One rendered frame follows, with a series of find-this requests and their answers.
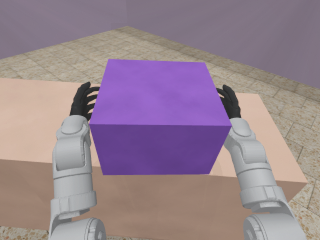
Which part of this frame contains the robot right hand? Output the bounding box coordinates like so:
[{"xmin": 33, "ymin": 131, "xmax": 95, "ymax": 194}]
[{"xmin": 216, "ymin": 84, "xmax": 242, "ymax": 119}]

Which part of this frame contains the left robot forearm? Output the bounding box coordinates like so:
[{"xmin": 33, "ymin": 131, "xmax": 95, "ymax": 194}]
[{"xmin": 48, "ymin": 115, "xmax": 97, "ymax": 240}]

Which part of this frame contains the pedestal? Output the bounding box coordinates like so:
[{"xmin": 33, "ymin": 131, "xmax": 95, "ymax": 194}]
[{"xmin": 0, "ymin": 78, "xmax": 308, "ymax": 240}]

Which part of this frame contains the robot left upper arm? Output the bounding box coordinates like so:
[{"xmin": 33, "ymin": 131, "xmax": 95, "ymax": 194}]
[{"xmin": 50, "ymin": 217, "xmax": 107, "ymax": 240}]

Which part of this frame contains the robot left hand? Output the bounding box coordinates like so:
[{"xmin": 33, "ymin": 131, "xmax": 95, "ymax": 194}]
[{"xmin": 69, "ymin": 82, "xmax": 100, "ymax": 121}]

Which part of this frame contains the robot right upper arm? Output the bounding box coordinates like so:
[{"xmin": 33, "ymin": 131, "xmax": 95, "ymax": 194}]
[{"xmin": 243, "ymin": 213, "xmax": 306, "ymax": 240}]

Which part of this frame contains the right robot forearm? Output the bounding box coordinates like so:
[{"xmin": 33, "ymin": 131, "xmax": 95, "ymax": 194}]
[{"xmin": 223, "ymin": 117, "xmax": 307, "ymax": 240}]

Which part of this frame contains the carton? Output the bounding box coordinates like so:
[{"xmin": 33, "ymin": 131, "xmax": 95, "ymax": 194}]
[{"xmin": 89, "ymin": 59, "xmax": 232, "ymax": 175}]

